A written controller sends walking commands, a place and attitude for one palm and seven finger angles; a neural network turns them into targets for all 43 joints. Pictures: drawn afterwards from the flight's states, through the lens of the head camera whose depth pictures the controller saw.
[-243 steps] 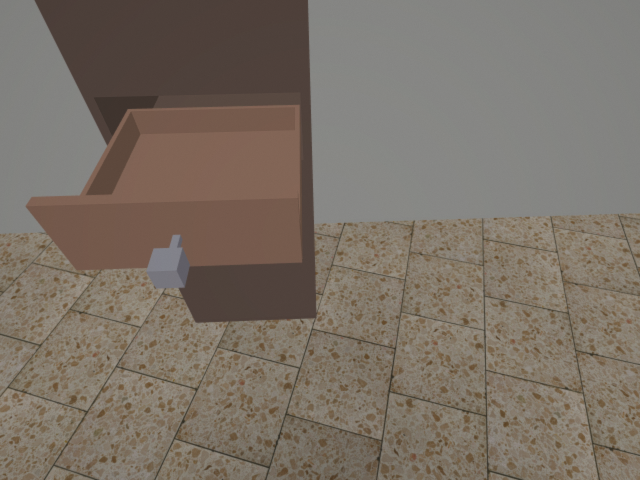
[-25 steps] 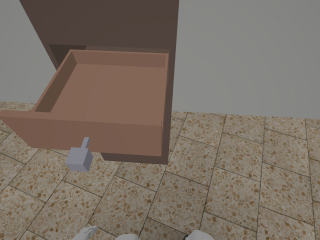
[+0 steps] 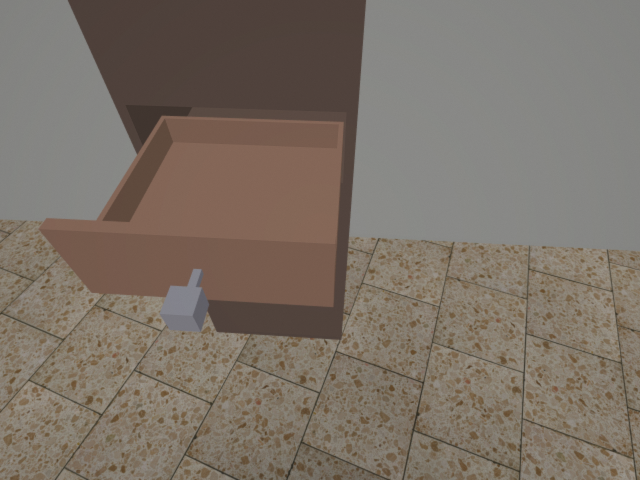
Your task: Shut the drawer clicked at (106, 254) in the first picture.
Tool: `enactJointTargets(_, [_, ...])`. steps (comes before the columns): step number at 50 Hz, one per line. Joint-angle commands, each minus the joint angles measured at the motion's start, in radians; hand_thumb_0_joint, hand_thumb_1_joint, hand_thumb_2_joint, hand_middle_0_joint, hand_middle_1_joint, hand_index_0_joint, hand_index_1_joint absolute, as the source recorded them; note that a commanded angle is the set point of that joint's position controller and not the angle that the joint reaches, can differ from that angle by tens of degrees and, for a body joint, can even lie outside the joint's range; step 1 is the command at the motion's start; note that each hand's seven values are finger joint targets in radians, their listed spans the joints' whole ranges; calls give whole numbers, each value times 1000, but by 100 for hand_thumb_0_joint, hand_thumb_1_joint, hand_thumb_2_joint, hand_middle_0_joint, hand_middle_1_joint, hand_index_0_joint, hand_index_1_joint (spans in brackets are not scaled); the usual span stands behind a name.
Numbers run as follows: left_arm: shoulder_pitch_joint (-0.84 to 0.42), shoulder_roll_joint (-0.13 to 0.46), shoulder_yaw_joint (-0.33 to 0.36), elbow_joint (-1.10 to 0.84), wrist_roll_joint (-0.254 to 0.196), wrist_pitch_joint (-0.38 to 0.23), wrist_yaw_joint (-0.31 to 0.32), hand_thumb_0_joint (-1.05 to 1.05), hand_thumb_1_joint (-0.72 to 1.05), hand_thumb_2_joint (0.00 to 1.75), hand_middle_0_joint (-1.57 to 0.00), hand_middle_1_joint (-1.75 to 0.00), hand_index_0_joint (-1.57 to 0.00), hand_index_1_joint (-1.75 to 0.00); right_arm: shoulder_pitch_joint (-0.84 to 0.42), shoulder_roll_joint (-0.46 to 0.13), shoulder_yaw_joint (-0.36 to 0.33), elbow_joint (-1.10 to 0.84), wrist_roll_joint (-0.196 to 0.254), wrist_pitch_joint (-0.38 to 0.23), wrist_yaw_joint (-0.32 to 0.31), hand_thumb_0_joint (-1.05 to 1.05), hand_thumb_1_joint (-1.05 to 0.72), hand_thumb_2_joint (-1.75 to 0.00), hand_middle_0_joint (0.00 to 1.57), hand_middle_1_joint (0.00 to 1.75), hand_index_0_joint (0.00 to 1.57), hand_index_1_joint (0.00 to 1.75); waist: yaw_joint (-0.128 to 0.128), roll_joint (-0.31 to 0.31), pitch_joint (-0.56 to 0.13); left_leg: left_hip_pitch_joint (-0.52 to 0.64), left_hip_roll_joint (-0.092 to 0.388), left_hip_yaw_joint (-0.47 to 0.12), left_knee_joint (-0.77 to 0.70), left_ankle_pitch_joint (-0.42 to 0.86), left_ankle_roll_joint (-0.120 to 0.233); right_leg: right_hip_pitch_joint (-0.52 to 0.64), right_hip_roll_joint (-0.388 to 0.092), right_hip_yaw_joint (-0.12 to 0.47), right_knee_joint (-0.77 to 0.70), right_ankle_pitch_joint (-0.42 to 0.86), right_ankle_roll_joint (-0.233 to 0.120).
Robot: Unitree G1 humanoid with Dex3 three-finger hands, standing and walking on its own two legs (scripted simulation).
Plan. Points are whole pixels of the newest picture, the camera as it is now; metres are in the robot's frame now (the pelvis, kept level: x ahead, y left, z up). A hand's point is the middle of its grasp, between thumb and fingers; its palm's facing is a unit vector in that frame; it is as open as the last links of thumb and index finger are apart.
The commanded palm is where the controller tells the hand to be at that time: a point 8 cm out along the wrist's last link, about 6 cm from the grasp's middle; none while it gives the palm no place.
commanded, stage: come to a stop and stand still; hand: left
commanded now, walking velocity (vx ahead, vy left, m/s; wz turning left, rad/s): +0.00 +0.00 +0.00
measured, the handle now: (190, 295) +0.34 +0.20 +0.03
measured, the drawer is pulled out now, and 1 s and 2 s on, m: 0.30 0.30 0.30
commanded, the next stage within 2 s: look again from close up in 0.08 s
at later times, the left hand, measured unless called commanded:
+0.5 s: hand out of the picture +0.05 +0.18 -0.17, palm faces -0.01 -0.97 -0.23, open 7.3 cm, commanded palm none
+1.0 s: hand (192, 388) +0.22 +0.18 -0.01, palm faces +0.19 -0.98 -0.09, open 6.9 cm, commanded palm +0.14 +0.21 -0.04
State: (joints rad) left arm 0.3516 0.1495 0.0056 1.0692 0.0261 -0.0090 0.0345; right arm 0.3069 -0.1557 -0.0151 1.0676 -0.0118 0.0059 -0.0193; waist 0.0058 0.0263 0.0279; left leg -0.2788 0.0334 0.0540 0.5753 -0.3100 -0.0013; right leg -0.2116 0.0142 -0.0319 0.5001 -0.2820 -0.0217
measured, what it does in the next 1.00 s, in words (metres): stands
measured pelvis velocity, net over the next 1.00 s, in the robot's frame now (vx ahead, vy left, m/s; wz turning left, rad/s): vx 0.02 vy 0.00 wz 0.03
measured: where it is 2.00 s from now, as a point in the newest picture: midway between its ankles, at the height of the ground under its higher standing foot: outside the picture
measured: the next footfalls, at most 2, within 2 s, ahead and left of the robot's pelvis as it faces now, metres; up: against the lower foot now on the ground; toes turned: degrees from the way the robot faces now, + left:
none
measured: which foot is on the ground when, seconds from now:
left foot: down 0.00-1.00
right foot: down 0.00-1.00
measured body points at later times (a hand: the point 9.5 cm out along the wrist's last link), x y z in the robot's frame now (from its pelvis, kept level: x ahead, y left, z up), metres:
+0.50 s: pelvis +0.03 +0.00 +0.00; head +0.04 +0.00 +0.45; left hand +0.05 +0.23 -0.15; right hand +0.03 -0.21 -0.16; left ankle +0.00 +0.10 -0.73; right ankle -0.01 -0.10 -0.73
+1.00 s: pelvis +0.02 +0.00 -0.01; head +0.04 -0.02 +0.44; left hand +0.21 +0.23 +0.00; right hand +0.16 -0.25 -0.12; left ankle +0.00 +0.10 -0.73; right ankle -0.01 -0.10 -0.73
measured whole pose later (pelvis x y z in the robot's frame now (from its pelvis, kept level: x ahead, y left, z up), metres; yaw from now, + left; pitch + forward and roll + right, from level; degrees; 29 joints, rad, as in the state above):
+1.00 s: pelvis +0.02 +0.00 -0.01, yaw +2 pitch +6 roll +1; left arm 0.43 0.15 0.09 0.08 -0.16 -0.20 -0.01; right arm 0.25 -0.23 -0.04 0.76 0.01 -0.26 -0.02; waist -0.03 0.02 -0.09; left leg -0.39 -0.03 0.05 0.65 -0.36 0.03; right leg -0.38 -0.02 -0.05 0.69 -0.42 -0.02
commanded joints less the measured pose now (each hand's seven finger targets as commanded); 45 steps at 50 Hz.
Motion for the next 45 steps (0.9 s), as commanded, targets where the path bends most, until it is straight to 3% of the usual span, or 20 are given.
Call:
enactJointTargets(1, [6,137,17,-60,-6,-60,22,0,90,90,-20,-30,-20,-30,1,-78,-13,-111,-6,-6,31,0,-90,-90,20,30,20,30,-46,-172,-1,-100,15,-49,247,-71,17,-56,-225,270,-273,-29,-123])
enactJointTargets(2, [-4,140,20,-73,-3,-63,24,0,90,90,-20,-30,-20,-30,1,-64,-7,-104,-6,-9,31,0,-90,-90,20,30,20,30,-47,-63,-19,-60,22,-29,188,-71,11,-45,-233,233,-243,90,-143])
enactJointTargets(4, [-18,136,15,-65,-6,-56,20,0,90,90,-20,-30,-20,-30,54,-33,4,-76,-3,-21,18,0,-90,-90,20,30,20,30,-58,-77,-42,75,1,-13,-9,-30,8,-64,-192,184,-173,101,-121])
enactJointTargets(5, [-17,123,10,-56,-12,-50,17,0,90,90,-20,-30,-20,-30,80,-41,8,-57,-2,-28,13,0,-90,-90,20,30,20,30,-58,-58,-32,115,5,-32,-86,22,12,-75,-155,155,-132,55,-91])
enactJointTargets(6, [-5,97,6,-50,-15,-45,16,0,90,90,-20,-30,-20,-30,96,-61,7,-43,-3,-36,7,0,-90,-90,20,30,20,30,-48,-12,-10,119,47,-79,-131,101,30,-86,-108,135,-86,33,-61])
enactJointTargets(7, [12,82,6,-47,-14,-38,14,0,90,90,-20,-30,-20,-30,92,-78,6,-41,-4,-40,2,0,-90,-90,20,30,20,30,-27,20,6,90,88,-107,-141,164,49,-63,-79,104,-69,39,-42])
enactJointTargets(8, [12,75,2,-37,-11,-30,15,0,90,90,-20,-30,-20,-30,70,-88,8,-37,-4,-44,-2,0,-90,-90,20,30,20,30,-18,97,37,35,101,-152,-173,196,65,-36,-66,77,-44,19,-31])
enactJointTargets(9, [24,72,1,-29,-11,-26,15,0,90,90,-20,-30,-20,-30,51,-86,13,-33,-2,-43,-6,0,-90,-90,20,30,20,30,-3,81,70,3,107,-159,-189,202,74,-18,-58,70,-44,19,-28])
enactJointTargets(11, [30,70,-2,-17,-13,-23,13,0,90,90,-20,-30,-20,-30,34,-84,14,-32,0,-42,-9,0,-90,-90,20,30,20,30,4,-11,87,-12,83,-140,-193,143,68,-2,-73,84,-67,46,-30])
enactJointTargets(15, [22,83,-2,-9,-15,-25,12,0,90,90,-20,-30,-20,-30,41,-77,19,-4,0,-41,-11,0,-90,-90,20,30,20,30,-3,-49,70,44,63,-108,-187,171,54,4,-96,102,-87,116,-31])
enactJointTargets(17, [6,92,-1,-14,-15,-22,11,0,90,90,-20,-30,-20,-30,41,-78,19,8,-2,-41,-11,0,-90,-90,20,30,20,30,-6,-27,60,65,64,-107,-197,193,54,7,-94,102,-83,131,-30])
enactJointTargets(24, [1,114,1,-15,-17,-24,14,0,90,90,-20,-30,-20,-30,23,-90,18,28,-1,-43,-15,0,-90,-90,20,30,20,30,-4,-45,6,120,66,-83,-171,324,46,54,-113,106,-67,320,-27])
enactJointTargets(38, [-10,125,4,-8,-15,-18,17,0,90,90,-20,-30,-20,-30,-7,-102,14,45,1,-38,-23,0,-90,-90,20,30,20,30,-5,-24,3,166,74,-73,-171,403,41,69,-118,104,-70,404,-23])
enactJointTargets(39, [65,136,10,22,-2,-39,53,0,90,90,-20,-30,-20,-30,-77,-137,2,-35,12,-42,-16,0,-90,-90,20,30,20,30,19,-38,57,70,79,-36,49,509,14,12,-167,143,-80,763,25])
enactJointTargets(40, [-654,375,154,-1567,-201,-234,41,0,90,90,-22,-32,-22,-32,-21,-282,-27,-378,63,-192,-48,0,-90,-90,20,30,20,30,-84,136,-466,325,-13,-71,-101,708,27,107,-81,56,25,718,-18])
enactJointTargets(41, [-201,280,118,-1321,-113,-182,77,0,90,90,-24,-34,-24,-34,-85,-193,-1,-321,33,-298,-81,0,-90,-90,20,30,20,30,-6,371,-473,534,59,-122,-170,893,24,-23,-15,6,127,305,-25])
enactJointTargets(42, [85,51,-29,-1158,-144,-46,104,0,90,90,-26,-37,-26,-37,-92,-152,-13,-325,53,-329,-69,0,-90,-90,20,30,20,30,-36,314,-298,401,64,-122,-181,970,-22,-133,-14,-48,195,28,-9])
enactJointTargets(43, [72,-50,-72,-1128,-160,-36,82,0,90,90,-28,-39,-28,-39,-33,-169,-22,-288,46,-333,-53,0,-90,-90,20,30,20,30,-61,134,-174,345,64,-121,-147,935,-14,-204,-14,-52,180,16,3])
enactJointTargets(44, [25,-8,-28,-1178,-161,-71,62,0,90,90,-30,-41,-30,-41,-71,-193,-51,-357,31,-341,-37,0,-90,-90,20,30,20,30,-52,39,-77,221,60,-140,-80,804,-8,-250,-24,-57,125,15,4])
enactJointTargets(45, [54,37,29,-1162,-161,-117,29,0,90,90,-32,-43,-32,-43,-71,-216,-68,-380,16,-340,-28,0,-90,-90,20,30,20,30,-55,-71,-95,132,45,-130,-15,650,-9,-253,-17,-69,79,75,0])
